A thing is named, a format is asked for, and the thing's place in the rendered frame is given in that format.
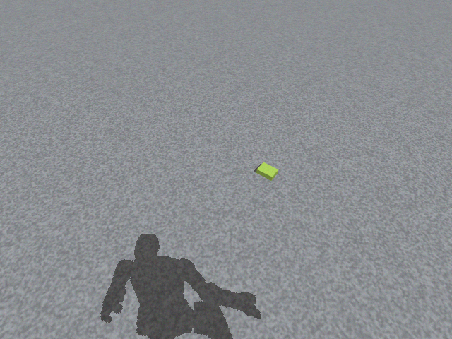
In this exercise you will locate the small box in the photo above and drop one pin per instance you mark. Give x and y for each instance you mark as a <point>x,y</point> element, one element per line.
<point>267,171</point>

